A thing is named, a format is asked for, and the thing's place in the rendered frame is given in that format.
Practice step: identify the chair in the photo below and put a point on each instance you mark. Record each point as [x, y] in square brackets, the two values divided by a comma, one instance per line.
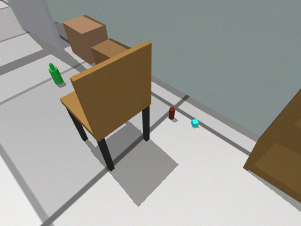
[110, 93]

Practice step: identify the bookshelf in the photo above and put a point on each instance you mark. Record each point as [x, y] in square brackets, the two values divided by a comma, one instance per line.
[276, 156]

